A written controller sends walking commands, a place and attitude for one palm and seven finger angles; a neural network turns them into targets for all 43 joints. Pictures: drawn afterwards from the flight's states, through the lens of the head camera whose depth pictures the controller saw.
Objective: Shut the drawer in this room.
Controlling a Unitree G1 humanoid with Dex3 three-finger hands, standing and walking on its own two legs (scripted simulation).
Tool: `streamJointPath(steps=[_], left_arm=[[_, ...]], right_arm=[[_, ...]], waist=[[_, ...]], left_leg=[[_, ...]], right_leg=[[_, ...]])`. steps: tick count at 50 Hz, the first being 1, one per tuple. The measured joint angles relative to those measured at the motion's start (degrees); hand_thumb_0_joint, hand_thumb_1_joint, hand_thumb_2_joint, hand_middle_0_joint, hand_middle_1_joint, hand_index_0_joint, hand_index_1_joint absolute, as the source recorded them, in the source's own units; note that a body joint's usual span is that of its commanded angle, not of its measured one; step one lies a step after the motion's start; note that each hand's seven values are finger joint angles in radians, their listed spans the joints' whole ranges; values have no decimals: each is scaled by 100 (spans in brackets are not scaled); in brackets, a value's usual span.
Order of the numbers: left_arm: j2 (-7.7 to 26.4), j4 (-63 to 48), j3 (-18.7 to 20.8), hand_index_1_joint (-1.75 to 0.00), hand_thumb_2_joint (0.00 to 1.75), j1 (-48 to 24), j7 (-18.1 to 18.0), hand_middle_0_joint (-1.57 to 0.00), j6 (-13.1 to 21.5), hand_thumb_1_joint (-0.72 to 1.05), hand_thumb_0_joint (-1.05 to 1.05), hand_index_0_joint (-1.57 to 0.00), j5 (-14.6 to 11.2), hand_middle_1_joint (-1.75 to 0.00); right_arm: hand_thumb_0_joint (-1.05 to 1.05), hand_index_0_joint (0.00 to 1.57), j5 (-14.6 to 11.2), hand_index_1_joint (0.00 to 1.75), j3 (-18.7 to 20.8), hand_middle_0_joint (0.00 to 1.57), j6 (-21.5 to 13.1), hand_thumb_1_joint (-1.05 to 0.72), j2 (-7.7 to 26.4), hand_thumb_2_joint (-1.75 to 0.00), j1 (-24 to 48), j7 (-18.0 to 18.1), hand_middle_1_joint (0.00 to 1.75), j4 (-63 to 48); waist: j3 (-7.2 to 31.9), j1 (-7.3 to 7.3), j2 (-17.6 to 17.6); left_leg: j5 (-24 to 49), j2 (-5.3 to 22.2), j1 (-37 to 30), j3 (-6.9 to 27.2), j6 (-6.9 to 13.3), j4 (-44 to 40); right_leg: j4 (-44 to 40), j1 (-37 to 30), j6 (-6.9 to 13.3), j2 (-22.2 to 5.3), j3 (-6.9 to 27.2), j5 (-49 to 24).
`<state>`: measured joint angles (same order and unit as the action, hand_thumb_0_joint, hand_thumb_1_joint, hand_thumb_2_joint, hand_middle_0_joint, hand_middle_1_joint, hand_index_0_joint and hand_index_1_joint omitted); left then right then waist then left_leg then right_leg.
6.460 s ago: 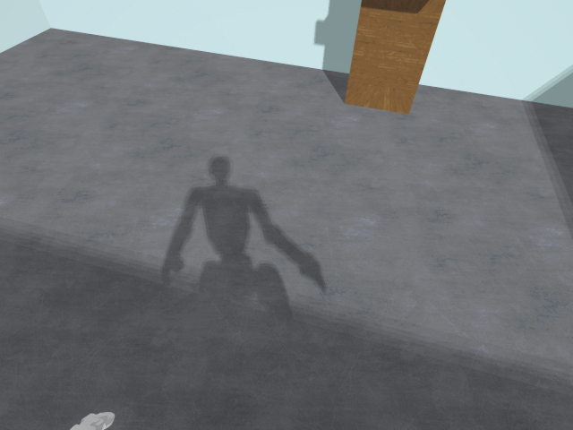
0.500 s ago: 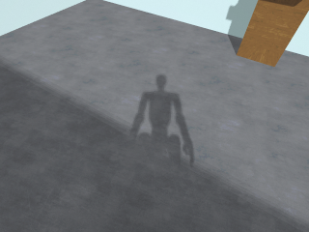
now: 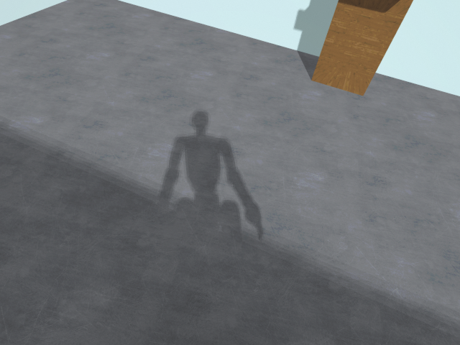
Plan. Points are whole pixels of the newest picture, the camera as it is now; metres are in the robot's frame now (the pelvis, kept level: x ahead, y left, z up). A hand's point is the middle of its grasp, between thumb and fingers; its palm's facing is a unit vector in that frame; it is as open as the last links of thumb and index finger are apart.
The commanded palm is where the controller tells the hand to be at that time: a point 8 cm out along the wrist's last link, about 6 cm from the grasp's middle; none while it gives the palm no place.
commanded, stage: turn or walk to find it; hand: left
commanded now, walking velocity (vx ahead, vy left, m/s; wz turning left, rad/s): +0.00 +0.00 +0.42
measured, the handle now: out of the picture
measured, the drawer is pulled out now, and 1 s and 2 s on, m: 0.20 0.20 0.20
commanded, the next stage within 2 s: stand and wait in 0.06 s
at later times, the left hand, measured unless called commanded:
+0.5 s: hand out of the picture +0.02 +0.19 -0.16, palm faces +0.04 -0.96 -0.27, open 7.4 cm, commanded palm none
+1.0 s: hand out of the picture +0.01 +0.17 -0.16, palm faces +0.04 -0.97 -0.24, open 7.4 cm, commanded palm none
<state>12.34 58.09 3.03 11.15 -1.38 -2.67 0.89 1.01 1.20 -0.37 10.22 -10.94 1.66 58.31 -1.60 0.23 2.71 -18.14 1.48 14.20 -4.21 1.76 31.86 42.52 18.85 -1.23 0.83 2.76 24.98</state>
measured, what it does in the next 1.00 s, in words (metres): steps on the spot: right foot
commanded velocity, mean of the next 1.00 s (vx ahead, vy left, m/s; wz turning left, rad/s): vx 0.00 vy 0.00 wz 0.03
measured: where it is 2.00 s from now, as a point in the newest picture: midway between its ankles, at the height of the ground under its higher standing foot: outside the picture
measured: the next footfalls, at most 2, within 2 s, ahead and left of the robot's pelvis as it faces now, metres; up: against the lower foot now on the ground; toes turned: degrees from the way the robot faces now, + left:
right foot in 0.18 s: +0.02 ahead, -0.14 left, +0.00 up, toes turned -1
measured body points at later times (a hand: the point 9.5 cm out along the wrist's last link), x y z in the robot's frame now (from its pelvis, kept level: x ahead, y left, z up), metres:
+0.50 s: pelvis -0.01 -0.02 +0.01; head +0.00 -0.02 +0.46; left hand +0.02 +0.24 -0.14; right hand +0.03 -0.27 -0.14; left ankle -0.01 +0.10 -0.73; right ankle -0.02 -0.14 -0.73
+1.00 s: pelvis -0.02 -0.03 +0.01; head -0.02 -0.03 +0.46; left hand +0.01 +0.22 -0.14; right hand +0.01 -0.27 -0.15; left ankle -0.01 +0.10 -0.73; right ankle -0.02 -0.14 -0.73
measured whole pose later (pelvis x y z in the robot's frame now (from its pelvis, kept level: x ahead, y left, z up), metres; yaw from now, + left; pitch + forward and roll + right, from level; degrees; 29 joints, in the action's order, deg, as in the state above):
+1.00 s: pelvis -0.02 -0.03 +0.01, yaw +1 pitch -2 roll +0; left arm 12.5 63.8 0.2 11.8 -0.9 0.2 0.5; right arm 0.5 0.3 0.0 12.3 -12.0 0.5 65.1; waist -2.0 0.2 -0.4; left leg -11.7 2.1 10.7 -2.3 -0.8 24.0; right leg 23.1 8.5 0.1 -0.4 -2.2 13.0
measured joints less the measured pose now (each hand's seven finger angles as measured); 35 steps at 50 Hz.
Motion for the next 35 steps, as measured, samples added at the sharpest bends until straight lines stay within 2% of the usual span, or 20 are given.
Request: streamJointPath(steps=[3,6,9,12,16,30,35], left_arm=[[-3,73,-52,-30,89,-58,39,-20,46,90,1,-20,11,-30],[4,89,-94,-30,89,-104,49,-20,129,90,1,-20,-13,-30],[54,159,-126,-30,89,-86,33,-20,219,90,1,-20,-25,-30],[5,354,-170,-30,89,-49,9,-20,255,90,1,-20,-27,-30],[14,501,-202,-30,89,26,8,-20,263,90,1,-20,-31,-30],[138,673,-255,-30,89,100,56,-20,282,90,1,-20,-36,-30],[78,643,-242,-30,89,149,41,-20,199,90,1,-20,-44,-30]], right_arm=[[1,20,13,30,-69,20,-38,-91,-84,-90,-101,-9,30,100],[1,20,5,30,-65,21,-42,-91,-106,-90,-155,-17,30,220],[1,20,-35,30,-38,21,-54,-91,-82,-90,-197,-39,30,333],[1,20,-67,30,4,21,-55,-91,36,-90,-185,-56,30,454],[1,20,-70,30,15,21,-53,-91,154,-90,-218,-64,30,545],[1,20,-64,30,-36,20,-14,-91,451,-90,-29,-93,30,671],[1,20,-49,30,-11,20,29,-91,476,-90,71,-33,30,569]], waist=[[41,-51,-75],[25,-44,-114],[15,-20,-60],[-11,-63,-256],[14,-93,-367],[-31,-13,-265],[-38,30,-279]], left_leg=[[187,-26,-159,55,34,-342],[305,-101,-229,82,45,-531],[274,-230,-218,27,24,-475],[253,-176,-287,45,-9,-474],[362,-172,-411,86,-51,-651],[656,-3,-565,147,-207,-990],[613,103,-461,42,-253,-856]], right_leg=[[122,-86,1,-113,-170,51],[-545,-390,-37,-279,-302,-270],[-1496,-808,-30,-423,-322,-989],[-1682,-970,-103,-378,-356,-869],[-1761,-1062,-87,-368,-399,-914],[-2087,-1211,83,-184,-460,-1186],[-1992,-1068,121,-87,-350,-1215]])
